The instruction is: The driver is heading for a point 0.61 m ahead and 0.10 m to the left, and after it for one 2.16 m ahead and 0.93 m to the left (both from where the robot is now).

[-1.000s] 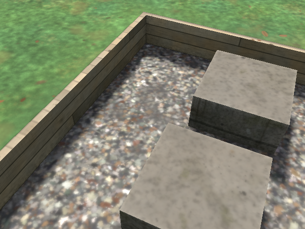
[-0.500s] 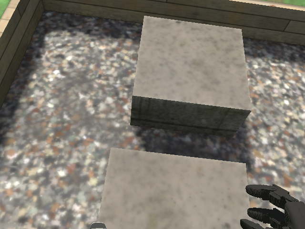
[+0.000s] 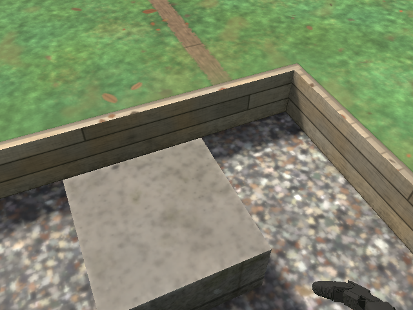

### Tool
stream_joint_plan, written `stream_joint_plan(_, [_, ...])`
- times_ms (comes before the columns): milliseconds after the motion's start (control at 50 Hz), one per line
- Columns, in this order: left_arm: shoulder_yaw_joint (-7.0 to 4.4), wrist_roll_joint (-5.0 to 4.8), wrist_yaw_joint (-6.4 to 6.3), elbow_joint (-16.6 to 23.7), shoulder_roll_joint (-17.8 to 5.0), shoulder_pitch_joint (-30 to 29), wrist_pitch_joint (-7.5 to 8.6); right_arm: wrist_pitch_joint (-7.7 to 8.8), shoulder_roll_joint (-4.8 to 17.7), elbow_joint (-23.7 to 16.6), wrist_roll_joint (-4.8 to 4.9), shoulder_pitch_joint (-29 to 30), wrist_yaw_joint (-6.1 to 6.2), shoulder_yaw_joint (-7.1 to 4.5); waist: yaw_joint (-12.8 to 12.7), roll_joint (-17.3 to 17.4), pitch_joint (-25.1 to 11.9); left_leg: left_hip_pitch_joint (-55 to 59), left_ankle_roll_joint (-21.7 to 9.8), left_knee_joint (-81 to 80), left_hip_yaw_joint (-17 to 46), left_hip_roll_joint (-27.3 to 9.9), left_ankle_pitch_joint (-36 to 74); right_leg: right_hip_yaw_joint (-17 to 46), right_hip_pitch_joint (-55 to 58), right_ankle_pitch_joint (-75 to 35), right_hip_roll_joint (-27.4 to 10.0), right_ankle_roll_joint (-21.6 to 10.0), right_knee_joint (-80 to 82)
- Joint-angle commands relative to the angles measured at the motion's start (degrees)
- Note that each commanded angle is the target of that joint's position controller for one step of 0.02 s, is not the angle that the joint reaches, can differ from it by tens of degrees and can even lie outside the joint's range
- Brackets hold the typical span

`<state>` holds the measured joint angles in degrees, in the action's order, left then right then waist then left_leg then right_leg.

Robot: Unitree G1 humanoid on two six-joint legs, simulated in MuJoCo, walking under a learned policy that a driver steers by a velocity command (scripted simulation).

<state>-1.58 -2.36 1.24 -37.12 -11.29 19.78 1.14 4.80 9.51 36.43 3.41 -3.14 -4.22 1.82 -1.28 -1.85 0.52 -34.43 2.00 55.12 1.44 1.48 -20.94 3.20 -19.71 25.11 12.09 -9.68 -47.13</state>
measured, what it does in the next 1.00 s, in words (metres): walks ahead, turning left: left foot, then right foot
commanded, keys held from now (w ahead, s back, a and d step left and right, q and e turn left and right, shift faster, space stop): w+shift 0.14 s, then w+q+shift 0.86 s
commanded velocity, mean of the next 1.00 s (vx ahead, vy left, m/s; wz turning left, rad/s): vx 1.00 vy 0.00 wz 0.41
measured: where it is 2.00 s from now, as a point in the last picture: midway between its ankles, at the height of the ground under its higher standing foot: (100, 101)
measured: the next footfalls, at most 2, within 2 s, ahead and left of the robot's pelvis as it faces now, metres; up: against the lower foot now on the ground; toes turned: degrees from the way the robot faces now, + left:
left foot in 0.04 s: +0.15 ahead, +0.13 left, +0.00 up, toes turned -4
right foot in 0.44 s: +0.32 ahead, -0.19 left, +0.00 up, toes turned -2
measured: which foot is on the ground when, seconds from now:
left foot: up 0.00-0.02, down 0.04-0.44, up 0.46-0.86, down 0.88-1.00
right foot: down 0.00-0.02, up 0.04-0.42, down 0.44-0.88, up 0.90-1.00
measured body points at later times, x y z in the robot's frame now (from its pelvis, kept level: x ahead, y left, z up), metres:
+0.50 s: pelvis +0.29 -0.04 +0.01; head +0.29 -0.04 +0.46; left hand +0.53 +0.17 -0.04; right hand +0.27 -0.34 -0.11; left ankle +0.15 +0.12 -0.65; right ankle +0.28 -0.19 -0.70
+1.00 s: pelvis +0.71 +0.07 -0.01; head +0.76 +0.08 +0.44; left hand +0.63 +0.34 -0.12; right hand +0.95 -0.09 -0.13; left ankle +0.82 +0.10 -0.70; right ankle +0.60 -0.17 -0.59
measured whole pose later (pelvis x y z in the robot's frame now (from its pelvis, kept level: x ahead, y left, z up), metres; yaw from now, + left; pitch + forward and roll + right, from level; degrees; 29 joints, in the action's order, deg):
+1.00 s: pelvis +0.71 +0.07 -0.01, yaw +27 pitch +0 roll +1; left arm 0.1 -1.4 2.0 -43.0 -15.5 18.7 5.2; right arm 1.8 17.1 42.6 -0.3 -10.0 -4.8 -3.1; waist -3.9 1.7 5.9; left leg -30.0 -13.1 37.2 -3.6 15.3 -7.1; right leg 5.0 -12.7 17.5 -4.6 -2.5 -74.0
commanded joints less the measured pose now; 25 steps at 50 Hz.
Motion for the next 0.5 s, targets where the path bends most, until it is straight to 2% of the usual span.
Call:
stream_joint_plan(20, [-2.17,-0.05,-2.19,8.76,-8.32,-13.76,0.58,1.82,9.97,1.90,2.21,-22.33,-0.49,-5.37,14.60,7.43,-10.48,54.68,3.65,-11.96,-2.87,-0.24,19.80,10.11,-28.54,-29.93,-5.34,-0.36,-2.97])
stream_joint_plan(40, [-0.66,0.36,-2.27,11.04,-3.95,-15.08,0.30,1.63,12.36,3.13,0.89,-30.65,-1.41,-6.14,17.34,19.62,-15.58,59.04,3.95,-17.17,7.46,-8.01,7.03,6.81,-28.86,-1.00,-1.97,1.04,-21.93])
stream_joint_plan(60, [-0.73,-1.22,-0.94,14.28,-4.47,-7.16,-0.04,0.73,19.25,-2.97,1.97,-19.71,-1.11,-6.48,6.50,31.76,-12.86,50.06,-1.77,-31.93,41.11,-26.44,-3.61,6.80,-33.62,8.15,-2.21,3.14,-35.99])
stream_joint_plan(80, [-2.16,-1.66,1.00,11.61,-10.15,-9.05,-0.47,1.44,16.20,-4.05,3.49,-15.03,0.02,-7.30,7.74,21.03,-4.12,38.17,-2.61,-41.93,49.66,-25.12,-22.56,6.07,-37.76,-6.46,-4.89,4.28,-40.65])
stream_joint_plan(100, [-1.88,-1.40,1.44,14.16,-9.97,-15.64,-1.34,2.34,13.83,-4.30,2.59,-10.57,0.19,-5.83,5.48,11.87,3.65,30.41,-3.10,-42.21,44.14,-23.86,-23.60,6.97,-39.90,-14.68,-6.03,4.90,-42.70])
stream_joint_plan(120, [-1.58,-0.65,1.47,13.61,-8.06,-15.44,-2.15,2.76,14.06,-3.09,1.77,-9.83,0.25,-6.13,3.81,7.61,4.32,28.18,-4.10,-40.24,36.91,-21.64,-15.69,7.41,-39.65,-17.09,-7.39,5.68,-43.63])
stream_joint_plan(140, [-0.94,-0.87,1.39,12.51,-6.85,-13.92,-2.09,2.83,12.95,-2.33,0.46,-11.24,0.10,-5.91,3.22,5.92,4.86,27.81,-5.21,-38.39,29.73,-18.78,-9.97,7.76,-39.84,-18.34,-8.62,6.62,-43.20])
stream_joint_plan(160, [-1.96,4.58,0.50,9.90,-8.79,-14.16,-0.91,2.48,9.11,-2.10,-6.63,-9.65,3.97,-4.59,3.24,3.39,2.16,20.86,-7.32,-39.46,21.56,-16.46,-0.42,11.37,-28.34,-21.36,-10.66,7.30,-33.76])
stream_joint_plan(180, [-1.77,4.68,0.45,10.63,-7.35,-14.42,-0.71,2.62,10.22,-0.87,-7.36,-10.06,4.77,-4.39,2.39,5.46,2.48,20.57,-10.31,-40.71,18.07,-15.46,3.99,9.51,-25.59,-18.83,-10.52,8.32,-30.60])
stream_joint_plan(200, [-1.48,4.79,0.57,10.64,-6.98,-16.45,-0.72,3.55,11.56,0.74,-6.36,-11.84,4.65,-4.58,2.54,3.17,4.00,20.38,-11.82,-42.37,13.71,-13.87,11.02,8.23,-24.17,-19.64,-10.46,9.06,-25.91])
stream_joint_plan(220, [-1.41,5.41,1.01,10.50,-7.01,-17.59,-0.75,4.09,13.46,2.34,-5.71,-14.93,4.25,-5.21,3.24,2.77,2.96,23.80,-12.39,-43.21,12.25,-13.20,15.55,5.86,-23.85,-19.24,-10.33,9.00,-22.24])
stream_joint_plan(240, [-1.17,5.90,1.58,10.26,-7.06,-17.69,-0.71,4.06,14.33,3.59,-4.73,-16.69,4.07,-5.49,3.03,2.35,2.05,26.69,-12.77,-44.37,10.92,-11.99,19.73,3.02,-23.22,-19.06,-11.91,9.24,-16.34])
stream_joint_plan(260, [-1.23,6.14,2.25,9.28,-8.12,-16.35,-1.05,3.59,15.19,4.63,-4.19,-18.73,3.86,-5.92,2.94,3.17,0.87,30.18,-13.44,-45.19,9.82,-10.76,21.83,-0.96,-22.24,-19.26,-13.88,9.26,-12.14])
stream_joint_plan(280, [-1.11,6.16,2.82,9.28,-8.50,-17.59,-0.86,3.02,15.58,5.03,-4.06,-20.47,3.67,-6.10,4.44,3.79,0.32,31.49,-13.77,-45.89,9.38,-10.14,21.54,-2.32,-20.21,-18.37,-14.63,9.22,-8.13])
stream_joint_plan(300, [-0.62,5.83,3.26,9.50,-7.50,-19.52,-0.25,2.43,15.95,5.39,-4.47,-21.17,3.49,-6.48,5.41,4.98,0.04,31.79,-14.24,-45.91,8.86,-10.23,24.27,-3.10,-18.01,-18.77,-14.86,9.44,-6.73])
stream_joint_plan(320, [0.59,-0.54,3.63,11.94,-5.16,-23.50,0.06,0.79,15.08,6.30,-0.52,-23.33,-0.09,-6.75,6.08,4.01,-1.67,34.56,-13.56,-43.48,9.84,-10.03,15.64,-1.90,-16.55,-15.44,-14.35,10.00,1.79])
stream_joint_plan(340, [0.60,5.34,4.30,9.94,-6.57,-23.65,0.56,1.07,19.12,5.28,-4.80,-20.42,2.72,-7.88,6.82,8.10,0.02,28.93,-14.54,-46.66,7.06,-9.67,24.73,-5.93,-10.97,-18.85,-13.15,10.72,-1.23])
stream_joint_plan(360, [-0.51,6.94,3.80,8.34,-8.58,-20.03,0.89,1.18,20.61,5.26,-5.58,-18.62,3.25,-8.43,4.77,9.83,-1.94,29.45,-14.61,-43.33,6.81,-11.99,29.35,-2.79,-7.05,-24.53,-14.72,9.91,-5.67])
stream_joint_plan(380, [-1.34,6.87,3.41,7.63,-11.07,-16.59,0.98,1.30,19.91,4.60,-5.31,-16.49,2.96,-8.31,2.49,9.86,-3.29,29.56,-13.74,-41.31,6.14,-11.39,30.35,-2.19,-4.46,-22.42,-15.12,9.54,-4.34])
stream_joint_plan(400, [-1.78,-0.38,2.87,9.26,-10.74,-12.54,2.30,-0.04,17.50,4.54,-2.07,-15.36,-0.08,-7.81,-1.01,13.76,-6.60,29.40,-12.26,-32.26,4.88,-9.55,27.46,0.99,2.96,-15.45,-15.34,8.12,3.42])
stream_joint_plan(420, [-2.50,-1.18,2.85,7.60,-12.83,-6.39,3.34,-1.75,16.63,3.35,-1.72,-14.19,-1.26,-7.48,-3.79,12.85,-8.53,23.62,-12.09,-24.81,4.45,-8.68,33.78,-1.55,14.21,-14.78,-13.22,8.66,2.89])
stream_joint_plan(440, [-2.46,9.02,1.53,4.19,-13.87,1.26,2.41,-0.62,21.22,3.66,-3.97,-9.28,1.18,-8.50,-9.93,5.61,-10.28,14.71,-11.64,-13.99,2.99,-8.02,46.56,-8.56,28.80,-9.54,-10.60,7.46,1.83])
stream_joint_plan(460, [-3.88,-1.01,2.22,1.61,-14.93,13.94,4.90,-2.13,15.35,-0.25,1.00,-6.06,0.78,-7.01,-15.53,4.64,-9.14,2.05,-9.43,5.87,2.42,-2.29,26.16,0.82,40.19,-16.85,-13.77,9.17,18.16])
stream_joint_plan(480, [-2.03,-1.01,4.24,0.99,-15.23,11.82,4.88,-2.39,7.10,-3.20,1.80,-11.35,2.04,-5.53,-6.69,-14.07,-7.95,-15.50,-7.67,24.77,2.89,1.54,-15.09,15.13,45.35,-28.96,-28.80,6.74,15.49])
stream_joint_plan(500, [-3.44,-1.78,5.66,1.16,-16.92,10.42,4.04,-2.26,10.79,-3.02,1.28,-10.80,2.12,-5.11,-5.85,-12.02,-7.27,-23.46,-7.65,25.15,0.85,2.01,-13.38,25.01,37.32,-18.68,-32.68,2.89,23.21])
Keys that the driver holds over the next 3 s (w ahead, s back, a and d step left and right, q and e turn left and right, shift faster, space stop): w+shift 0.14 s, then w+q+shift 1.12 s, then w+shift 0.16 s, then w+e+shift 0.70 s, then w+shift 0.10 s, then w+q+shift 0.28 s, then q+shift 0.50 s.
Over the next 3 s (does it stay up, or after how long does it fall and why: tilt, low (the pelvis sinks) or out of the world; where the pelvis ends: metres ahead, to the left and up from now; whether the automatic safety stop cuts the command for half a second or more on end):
stays up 2.37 0.85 0.04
